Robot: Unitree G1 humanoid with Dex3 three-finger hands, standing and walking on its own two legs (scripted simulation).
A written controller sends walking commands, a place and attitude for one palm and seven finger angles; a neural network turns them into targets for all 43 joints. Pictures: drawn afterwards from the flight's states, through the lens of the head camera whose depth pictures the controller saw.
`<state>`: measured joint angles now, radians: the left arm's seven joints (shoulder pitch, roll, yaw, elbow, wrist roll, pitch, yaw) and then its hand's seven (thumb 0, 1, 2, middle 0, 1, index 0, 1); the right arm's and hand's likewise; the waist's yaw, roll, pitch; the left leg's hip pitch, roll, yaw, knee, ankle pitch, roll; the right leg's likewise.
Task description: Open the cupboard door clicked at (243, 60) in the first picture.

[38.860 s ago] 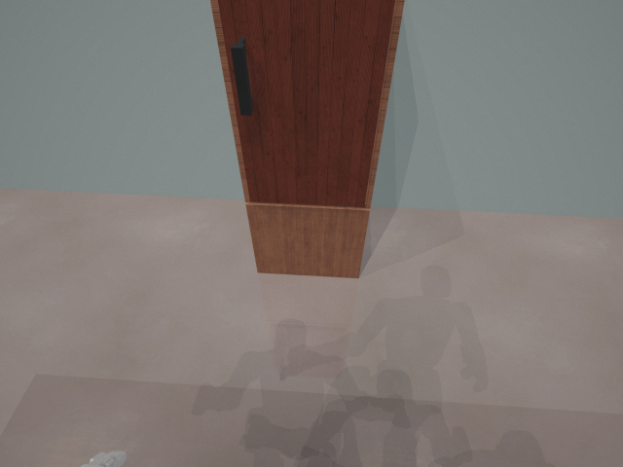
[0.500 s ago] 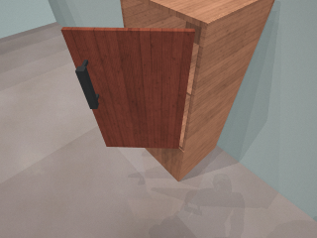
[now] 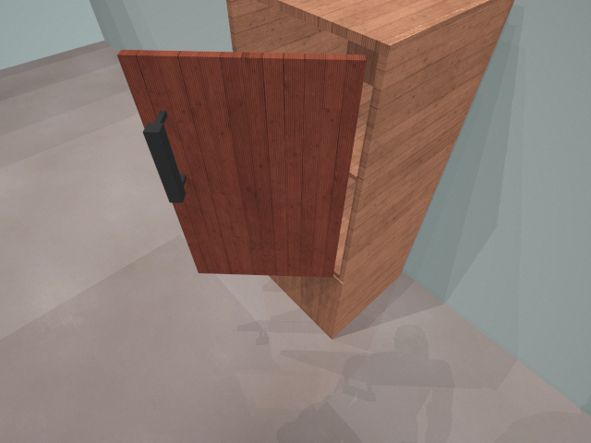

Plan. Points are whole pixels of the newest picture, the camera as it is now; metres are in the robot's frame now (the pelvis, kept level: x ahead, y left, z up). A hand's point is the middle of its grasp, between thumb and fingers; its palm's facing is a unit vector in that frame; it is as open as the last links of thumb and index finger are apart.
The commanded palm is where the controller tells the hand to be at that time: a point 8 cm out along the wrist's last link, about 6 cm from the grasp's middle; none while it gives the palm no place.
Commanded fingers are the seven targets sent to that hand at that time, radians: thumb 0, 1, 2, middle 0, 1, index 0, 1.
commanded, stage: raise the hand with hooked fingers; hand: left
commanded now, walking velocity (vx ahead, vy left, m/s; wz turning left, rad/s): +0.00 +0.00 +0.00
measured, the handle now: (170, 158) +0.55 +0.26 +0.07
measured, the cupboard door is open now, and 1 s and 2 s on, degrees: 46 46 46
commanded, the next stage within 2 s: none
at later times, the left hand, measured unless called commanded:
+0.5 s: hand (169, 426) +0.15 +0.17 -0.03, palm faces -0.01 -1.00 +0.04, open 8.5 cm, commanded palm +0.12 +0.25 -0.03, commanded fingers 0.00 0.39 0.68 -0.24 -0.63 -0.24 -0.63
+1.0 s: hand (108, 377) +0.19 +0.25 +0.02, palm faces +0.04 -1.00 -0.06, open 11.6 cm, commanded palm +0.16 +0.30 +0.02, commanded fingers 0.00 -0.20 0.43 -0.28 -1.00 -0.28 -1.00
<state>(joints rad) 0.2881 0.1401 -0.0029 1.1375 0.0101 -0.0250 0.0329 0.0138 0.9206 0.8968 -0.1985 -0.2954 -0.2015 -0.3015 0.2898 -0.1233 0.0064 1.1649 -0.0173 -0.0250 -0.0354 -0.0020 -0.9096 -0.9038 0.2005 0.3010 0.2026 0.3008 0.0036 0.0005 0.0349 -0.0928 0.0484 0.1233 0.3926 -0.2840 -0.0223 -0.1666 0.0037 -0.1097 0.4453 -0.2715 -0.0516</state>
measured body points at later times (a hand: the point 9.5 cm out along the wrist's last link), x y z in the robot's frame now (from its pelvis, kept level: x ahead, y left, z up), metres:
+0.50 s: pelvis -0.06 +0.01 -0.07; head -0.02 +0.02 +0.38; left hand +0.15 +0.23 -0.03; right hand +0.18 -0.25 -0.08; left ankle -0.05 +0.13 -0.74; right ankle -0.02 -0.08 -0.74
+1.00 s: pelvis -0.05 +0.03 -0.04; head -0.01 +0.03 +0.40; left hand +0.18 +0.30 +0.02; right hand +0.09 -0.21 -0.13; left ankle -0.05 +0.13 -0.74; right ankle -0.02 -0.08 -0.74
